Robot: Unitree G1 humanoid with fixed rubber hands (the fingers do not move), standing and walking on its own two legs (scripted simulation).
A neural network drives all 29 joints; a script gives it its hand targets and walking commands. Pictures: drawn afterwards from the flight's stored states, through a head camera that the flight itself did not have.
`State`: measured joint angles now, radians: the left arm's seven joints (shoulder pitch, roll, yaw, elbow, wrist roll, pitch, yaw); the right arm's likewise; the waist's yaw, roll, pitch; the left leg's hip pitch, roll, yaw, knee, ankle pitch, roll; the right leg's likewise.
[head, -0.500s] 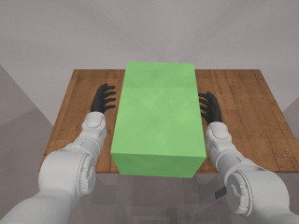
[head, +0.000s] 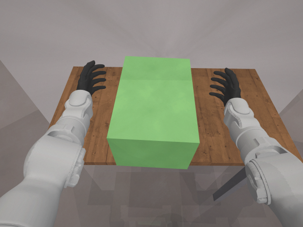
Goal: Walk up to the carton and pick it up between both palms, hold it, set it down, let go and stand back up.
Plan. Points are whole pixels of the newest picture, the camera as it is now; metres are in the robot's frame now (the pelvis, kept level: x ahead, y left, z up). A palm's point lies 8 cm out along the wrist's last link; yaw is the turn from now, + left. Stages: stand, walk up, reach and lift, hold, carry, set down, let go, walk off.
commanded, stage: set down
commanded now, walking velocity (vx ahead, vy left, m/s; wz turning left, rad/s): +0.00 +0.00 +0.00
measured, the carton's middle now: (154, 109) +0.47 +0.02 +0.02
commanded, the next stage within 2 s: none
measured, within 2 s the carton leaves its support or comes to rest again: neither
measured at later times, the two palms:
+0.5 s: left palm (67, 66) +0.46 +0.23 +0.19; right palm (243, 76) +0.45 -0.18 +0.18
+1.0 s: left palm (63, 109) +0.38 +0.24 +0.13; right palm (239, 117) +0.37 -0.17 +0.12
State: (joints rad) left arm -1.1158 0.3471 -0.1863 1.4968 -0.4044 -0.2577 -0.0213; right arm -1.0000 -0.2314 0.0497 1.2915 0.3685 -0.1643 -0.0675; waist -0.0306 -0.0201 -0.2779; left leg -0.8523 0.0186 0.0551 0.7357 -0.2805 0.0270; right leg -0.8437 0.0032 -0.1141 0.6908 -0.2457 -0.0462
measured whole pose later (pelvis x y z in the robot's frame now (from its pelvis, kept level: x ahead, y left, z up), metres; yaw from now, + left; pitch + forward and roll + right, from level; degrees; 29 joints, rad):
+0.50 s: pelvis +0.01 +0.00 +0.03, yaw +1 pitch +11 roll -1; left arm -1.09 0.43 -0.10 1.33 -0.32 0.00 -0.05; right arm -0.99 -0.24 0.04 1.17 0.36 0.07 -0.14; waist -0.04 -0.03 -0.17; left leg -0.47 0.01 0.04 0.48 -0.20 0.02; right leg -0.45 0.02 -0.12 0.41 -0.16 -0.05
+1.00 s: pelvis +0.02 +0.00 +0.04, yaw -1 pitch +2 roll -1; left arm -0.52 0.33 0.10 0.70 -0.20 0.12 -0.06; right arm -0.46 -0.12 -0.02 0.61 0.24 0.09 -0.19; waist 0.01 -0.03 -0.05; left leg -0.24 0.02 0.07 0.41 -0.20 0.02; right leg -0.23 0.03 -0.09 0.35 -0.15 -0.05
